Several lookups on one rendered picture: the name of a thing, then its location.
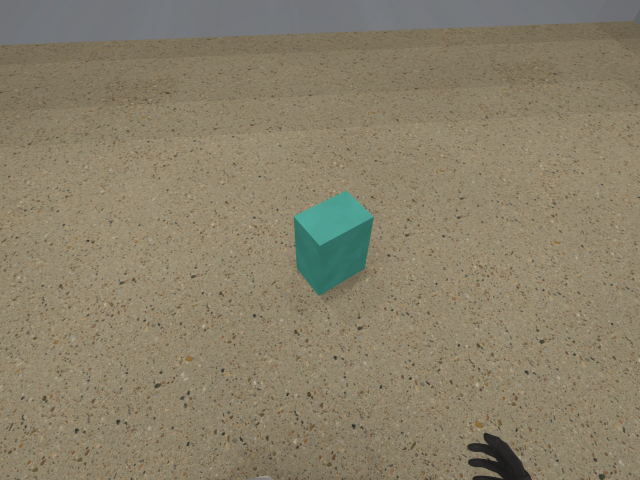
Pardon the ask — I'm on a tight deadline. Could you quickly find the right robot hand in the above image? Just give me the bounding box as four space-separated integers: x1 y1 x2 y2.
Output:
467 433 532 480

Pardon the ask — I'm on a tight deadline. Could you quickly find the carton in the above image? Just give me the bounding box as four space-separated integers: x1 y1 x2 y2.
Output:
294 191 374 296

